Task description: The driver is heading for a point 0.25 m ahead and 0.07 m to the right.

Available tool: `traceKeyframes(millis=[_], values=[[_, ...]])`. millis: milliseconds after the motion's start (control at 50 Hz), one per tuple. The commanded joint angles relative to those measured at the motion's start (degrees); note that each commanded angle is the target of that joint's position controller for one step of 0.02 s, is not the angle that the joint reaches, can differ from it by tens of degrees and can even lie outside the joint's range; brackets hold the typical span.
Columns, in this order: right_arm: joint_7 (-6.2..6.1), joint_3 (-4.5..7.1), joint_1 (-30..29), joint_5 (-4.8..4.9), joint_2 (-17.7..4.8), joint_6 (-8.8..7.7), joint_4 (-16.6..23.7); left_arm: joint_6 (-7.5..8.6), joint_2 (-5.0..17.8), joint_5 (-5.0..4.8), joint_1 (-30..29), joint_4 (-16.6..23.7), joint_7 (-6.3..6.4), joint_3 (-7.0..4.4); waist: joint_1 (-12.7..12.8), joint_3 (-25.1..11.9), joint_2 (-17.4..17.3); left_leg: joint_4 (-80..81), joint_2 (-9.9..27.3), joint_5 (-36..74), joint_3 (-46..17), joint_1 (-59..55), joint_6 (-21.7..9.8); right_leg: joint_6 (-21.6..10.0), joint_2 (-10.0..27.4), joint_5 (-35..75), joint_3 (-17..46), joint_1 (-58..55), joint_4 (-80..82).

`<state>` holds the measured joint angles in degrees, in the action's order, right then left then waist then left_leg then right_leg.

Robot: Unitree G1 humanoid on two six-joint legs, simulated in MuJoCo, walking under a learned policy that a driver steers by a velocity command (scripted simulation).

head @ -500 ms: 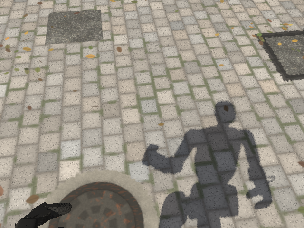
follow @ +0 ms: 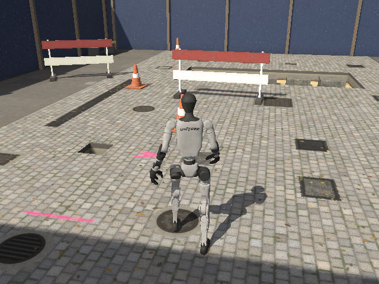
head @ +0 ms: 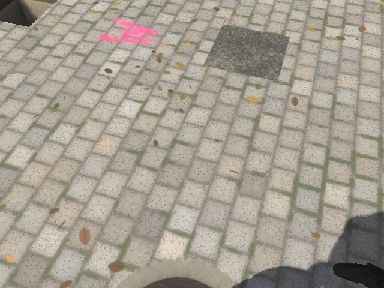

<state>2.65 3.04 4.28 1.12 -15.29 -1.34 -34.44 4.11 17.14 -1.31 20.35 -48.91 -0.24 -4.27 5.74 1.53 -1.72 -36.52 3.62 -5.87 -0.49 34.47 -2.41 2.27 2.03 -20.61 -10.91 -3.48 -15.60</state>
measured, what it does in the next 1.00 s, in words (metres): walks ahead: left foot, then right foot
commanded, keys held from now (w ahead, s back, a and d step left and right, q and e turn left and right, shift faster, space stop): w+e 0.02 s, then no key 0.98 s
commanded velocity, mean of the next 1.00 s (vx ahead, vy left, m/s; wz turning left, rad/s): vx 0.13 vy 0.00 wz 0.06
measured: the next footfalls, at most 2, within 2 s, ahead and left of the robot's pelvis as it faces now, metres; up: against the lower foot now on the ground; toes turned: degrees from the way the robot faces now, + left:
left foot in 0.04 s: +0.19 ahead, +0.12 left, +0.00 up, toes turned +3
right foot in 0.46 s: +0.29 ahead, -0.11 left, +0.00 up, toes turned +0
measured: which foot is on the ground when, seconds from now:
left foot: up 0.00-0.02, down 0.04-1.00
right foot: down 0.00-0.06, up 0.08-0.44, down 0.46-1.00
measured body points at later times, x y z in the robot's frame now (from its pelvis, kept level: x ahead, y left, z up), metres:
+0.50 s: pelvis +0.18 +0.02 +0.00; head +0.20 +0.01 +0.45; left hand +0.32 +0.28 -0.11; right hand +0.31 -0.24 -0.12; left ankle +0.15 +0.12 -0.73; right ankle +0.25 -0.11 -0.73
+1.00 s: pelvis +0.21 +0.00 +0.00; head +0.23 +0.00 +0.45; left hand +0.33 +0.26 -0.13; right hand +0.27 -0.26 -0.14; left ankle +0.15 +0.12 -0.73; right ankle +0.25 -0.11 -0.73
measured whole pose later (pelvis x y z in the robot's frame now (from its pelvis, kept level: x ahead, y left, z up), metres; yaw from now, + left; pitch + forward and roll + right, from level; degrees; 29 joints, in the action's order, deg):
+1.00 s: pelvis +0.21 +0.00 +0.00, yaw +1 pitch -1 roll +0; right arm -2.2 2.4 12.8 -0.4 -13.4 1.0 -57.5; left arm -0.4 13.1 0.1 4.0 -57.4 0.9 -2.3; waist -0.5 2.3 0.2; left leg -27.7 0.6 -20.2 1.5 6.1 0.3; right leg -0.7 0.1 -12.5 -1.0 16.0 -29.8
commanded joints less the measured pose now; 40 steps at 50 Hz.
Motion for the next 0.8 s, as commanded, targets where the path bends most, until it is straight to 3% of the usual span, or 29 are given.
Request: traceKeyframes(millis=[20, 40, 60, 80, 100, 120, 140, 160, 180, 240, 300, 380, 440, 460, 480, 500, 520, 540, 600, 700, 800], values=[[0.05, 2.58, 3.4, -0.62, -6.4, -1.13, 3.6, -0.29, 11.8, -1.20, -1.9, 1.6, 0.30, -2.52, -7.7, -2.2, 7.0, 6.4, -4.7, -2.6, 4.5, -13.1, -3.6, -9.3, 13.8, 50.2, 4.7, 1.7, -7.8], [-0.52, 4.13, 12.0, -0.88, -9.4, -1.06, 0.9, -0.40, 10.5, -0.77, -1.8, 1.5, 0.56, -1.81, -11.9, -7.1, 5.9, 8.3, -6.1, 3.0, 4.6, -26.9, -5.0, -7.1, 11.0, 52.8, 2.2, 6.6, -19.1], [-1.71, 5.34, 20.8, -1.53, -14.5, -0.71, -0.5, 0.09, 6.8, 1.67, -1.8, 3.4, 0.66, -0.24, -14.5, -15.4, -2.1, 4.9, 5.3, 17.9, -9.5, -45.4, -8.3, -3.9, 7.4, 30.3, 1.4, 20.9, -38.0], [-1.85, 4.83, 18.0, -2.46, -18.1, -0.84, 0.3, 1.19, 1.5, 1.92, 5.0, 4.2, -0.05, 1.73, -8.3, -23.8, -14.5, 10.8, 20.5, 24.0, -36.6, -56.9, -19.2, -0.3, -2.8, -16.3, 7.8, 38.4, -56.7], [-1.44, 3.83, 18.6, -2.01, -13.1, -1.09, 0.5, 1.69, 8.0, 0.06, 1.0, 2.5, -0.28, 0.18, -12.2, -26.0, -6.2, 11.9, 19.4, 29.0, -34.3, -54.3, -18.9, -0.2, -0.9, -16.1, 16.1, 39.6, -61.8], [-1.29, 2.94, 15.4, -1.77, -11.0, -1.41, -0.2, 1.64, 8.5, -1.09, -3.3, 4.2, -0.34, -0.02, -11.1, -17.2, -5.8, 11.1, 16.9, 36.6, -23.1, -48.3, -16.9, -0.4, 1.5, -13.3, 14.7, 43.4, -61.6], [-1.21, 2.38, 12.5, -1.01, -8.9, -1.66, -0.8, 1.52, 7.4, -0.22, -5.1, 4.0, 0.11, 0.26, -9.3, -12.4, -1.9, 12.1, 13.5, 36.2, -17.3, -41.2, -14.3, -0.6, 3.7, -9.4, 13.8, 43.2, -57.1], [-1.21, 2.01, 9.5, -0.90, -7.6, -1.71, -0.9, 1.06, 7.1, 0.71, -5.8, 3.8, 0.52, 0.08, -7.5, -9.2, -1.5, 14.2, 11.5, 34.4, -14.3, -34.8, -12.9, -0.3, 4.8, -6.4, 13.4, 41.3, -53.7], [-1.23, 1.69, 7.5, -1.28, -6.8, -1.75, -0.8, 0.17, 6.8, 0.72, -4.6, 3.3, 0.62, 0.03, -5.4, -8.3, -2.0, 16.6, 10.3, 34.4, -11.9, -29.3, -12.4, -0.1, 5.4, -4.3, 13.5, 36.7, -51.9], [-1.55, 1.59, 4.5, -2.05, -6.3, -2.73, -2.3, -1.79, 3.5, 1.22, -1.9, 2.3, 1.22, 0.64, -2.2, -8.2, -2.4, 19.8, 9.1, 38.1, -6.5, -21.5, -12.9, 1.3, 4.6, 1.3, 13.1, 29.7, -43.7], [-2.42, 1.70, 3.5, -2.05, -7.0, -2.42, -4.1, -2.02, 2.0, 1.88, -5.8, 2.9, 1.34, 1.40, -3.1, -7.9, -3.6, 20.1, 7.0, 36.0, -2.3, -20.1, -11.4, 1.4, 4.0, 9.6, 12.5, 26.3, -31.2], [-2.54, 1.46, 5.6, -1.99, -7.1, -1.52, -7.3, -2.48, 3.5, 1.54, -10.2, 3.5, 1.02, 1.09, -5.1, -7.4, -3.6, 19.7, 7.9, 26.8, -3.6, -22.0, -10.5, 0.6, 2.7, 14.2, 12.8, 23.5, -22.8], [-2.50, 0.78, 4.5, -1.06, -5.7, -0.97, -9.0, -2.45, 3.9, 2.29, -9.9, 3.1, 0.77, 0.67, -3.5, -6.1, -2.8, 15.7, 6.3, 13.7, -4.6, -20.9, -7.7, -1.8, 1.3, 18.3, 12.0, 17.4, -12.3], [-2.52, 0.27, 6.8, -1.28, -4.3, -1.09, -9.8, -2.31, 5.4, 2.84, -10.2, 3.2, 0.89, 0.37, -4.0, -6.0, -0.5, 13.7, 3.7, 7.1, -4.2, -20.2, -4.8, -2.9, 3.2, 28.3, 14.2, 13.7, -8.5], [-2.56, 0.05, 11.1, -2.61, -3.5, -1.37, -10.5, -2.30, 8.7, 2.91, -11.3, 3.9, 1.33, -0.21, -7.4, -7.1, 5.0, 10.5, -0.5, -2.5, -2.2, -18.1, -1.9, -4.8, 7.8, 40.4, 18.3, 9.3, -9.9], [-2.85, -0.21, 16.7, -2.66, -1.9, -1.22, -12.1, -2.75, 7.6, 2.67, -13.9, 3.8, 1.56, 0.08, -10.7, -8.2, 11.1, 10.7, -3.0, -11.8, -0.4, -16.4, 0.3, -8.9, 10.3, 36.0, 20.6, 8.5, -10.5], [-3.36, -0.33, 13.9, -2.65, -3.1, -0.64, -12.3, -3.08, 4.1, 1.92, -15.6, 4.1, 1.16, 0.66, -8.7, -7.0, 10.5, 11.7, -2.9, -11.6, 0.3, -18.7, 1.3, -8.9, 8.5, 27.4, 19.8, 12.1, -9.6], [-3.69, 0.00, 11.0, -2.27, -4.4, 0.23, -12.0, -3.28, 2.7, 1.81, -16.0, 3.8, 0.78, 0.99, -7.5, -5.4, 9.0, 12.0, -2.8, -10.4, 0.5, -19.4, 1.4, -7.5, 6.6, 21.6, 18.6, 14.5, -9.2], [-4.15, 0.33, 9.3, -2.00, -5.1, 2.04, -12.4, -2.62, 3.6, 1.87, -15.3, 2.3, 0.17, 0.93, -6.6, -4.4, 6.8, 12.3, -1.8, -6.4, -0.6, -20.8, 0.7, -5.8, 4.5, 21.7, 16.5, 15.4, -10.0], [-4.38, 0.56, 9.5, -1.50, -4.8, 1.78, -14.9, -2.41, 3.2, 1.54, -15.3, -0.4, 0.60, 0.96, -5.9, -6.3, 3.9, 11.7, -1.1, 1.4, -0.8, -23.0, 1.2, -6.2, 3.6, 30.9, 15.1, 11.7, -12.7], [-4.68, 0.65, 9.8, -1.44, -4.2, 2.18, -17.7, -3.08, 2.9, 1.39, -17.0, -2.5, 0.80, 0.89, -6.1, -5.1, 2.1, 12.2, -1.1, 1.2, -0.4, -23.7, 1.5, -6.5, 2.8, 29.2, 14.4, 11.8, -12.5]])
